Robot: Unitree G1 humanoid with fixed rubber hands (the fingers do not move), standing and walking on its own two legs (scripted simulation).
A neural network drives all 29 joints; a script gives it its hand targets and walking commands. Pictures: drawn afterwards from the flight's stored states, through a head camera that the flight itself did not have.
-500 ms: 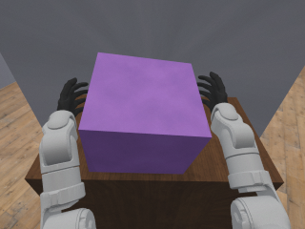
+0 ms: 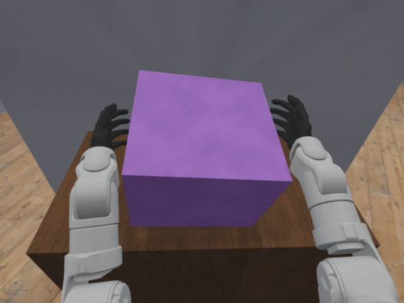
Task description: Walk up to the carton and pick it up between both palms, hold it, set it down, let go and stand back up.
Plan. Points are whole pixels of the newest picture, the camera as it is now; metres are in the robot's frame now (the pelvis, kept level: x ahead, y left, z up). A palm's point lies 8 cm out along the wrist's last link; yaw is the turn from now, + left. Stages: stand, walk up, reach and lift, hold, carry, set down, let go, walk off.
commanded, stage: hold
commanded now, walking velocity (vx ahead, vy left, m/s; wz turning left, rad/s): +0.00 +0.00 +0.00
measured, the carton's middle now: (198, 152) +0.40 -0.01 +0.12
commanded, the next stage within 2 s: set down in 1.18 s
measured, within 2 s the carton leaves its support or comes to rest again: neither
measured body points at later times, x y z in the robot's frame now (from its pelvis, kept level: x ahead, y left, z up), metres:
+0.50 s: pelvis -0.04 -0.02 +0.00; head -0.09 +0.01 +0.45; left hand +0.33 +0.19 +0.19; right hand +0.35 -0.17 +0.19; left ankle +0.00 +0.09 -0.75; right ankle -0.02 -0.12 -0.75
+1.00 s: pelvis +0.00 -0.01 +0.00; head -0.05 +0.01 +0.45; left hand +0.34 +0.16 +0.19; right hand +0.35 -0.21 +0.18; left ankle +0.00 +0.10 -0.75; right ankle -0.02 -0.12 -0.75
